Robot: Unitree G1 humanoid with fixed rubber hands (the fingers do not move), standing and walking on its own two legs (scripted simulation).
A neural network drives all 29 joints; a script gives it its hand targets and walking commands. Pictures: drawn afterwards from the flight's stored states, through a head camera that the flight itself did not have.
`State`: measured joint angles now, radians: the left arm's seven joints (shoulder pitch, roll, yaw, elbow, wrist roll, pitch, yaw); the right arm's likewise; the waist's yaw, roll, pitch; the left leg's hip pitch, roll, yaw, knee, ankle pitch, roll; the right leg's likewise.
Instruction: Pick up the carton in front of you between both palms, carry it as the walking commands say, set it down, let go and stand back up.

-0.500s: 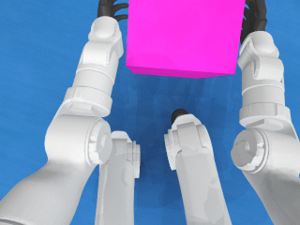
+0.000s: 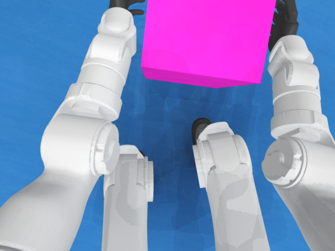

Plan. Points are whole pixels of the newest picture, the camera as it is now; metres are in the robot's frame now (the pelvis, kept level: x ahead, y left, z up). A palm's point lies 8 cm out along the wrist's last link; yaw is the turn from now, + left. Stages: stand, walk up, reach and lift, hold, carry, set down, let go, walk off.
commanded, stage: set down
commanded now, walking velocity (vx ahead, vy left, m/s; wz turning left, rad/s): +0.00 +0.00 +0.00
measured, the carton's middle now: (195, 35) +0.50 -0.15 -0.25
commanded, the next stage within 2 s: let go in 2.00 s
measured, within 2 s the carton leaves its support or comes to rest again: rests again in 0.26 s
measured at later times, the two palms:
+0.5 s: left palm (119, 19) +0.55 +0.00 -0.19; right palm (273, 37) +0.45 -0.29 -0.19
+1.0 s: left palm (113, 19) +0.55 +0.02 -0.21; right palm (298, 39) +0.44 -0.35 -0.21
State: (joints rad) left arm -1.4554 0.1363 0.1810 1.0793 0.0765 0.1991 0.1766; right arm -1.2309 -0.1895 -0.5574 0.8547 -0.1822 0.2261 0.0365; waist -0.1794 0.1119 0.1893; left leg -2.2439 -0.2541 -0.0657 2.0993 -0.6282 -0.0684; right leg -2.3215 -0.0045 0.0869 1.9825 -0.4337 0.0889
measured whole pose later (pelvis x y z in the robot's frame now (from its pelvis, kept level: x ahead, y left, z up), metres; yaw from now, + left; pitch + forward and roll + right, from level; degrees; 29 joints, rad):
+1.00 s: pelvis -0.01 -0.01 -0.03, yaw -1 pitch +37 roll +0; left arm -1.48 0.32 -0.07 1.03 -0.15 0.12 0.13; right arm -1.33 -0.43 -0.37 1.15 0.18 -0.01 0.01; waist -0.17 0.03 0.41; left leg -2.21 -0.13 -0.04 2.20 -0.64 -0.06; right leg -2.31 -0.06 0.02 2.08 -0.42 0.01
